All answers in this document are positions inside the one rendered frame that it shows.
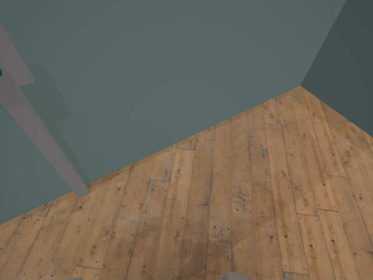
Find panel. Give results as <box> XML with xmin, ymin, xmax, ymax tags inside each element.
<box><xmin>0</xmin><ymin>21</ymin><xmax>90</xmax><ymax>198</ymax></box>

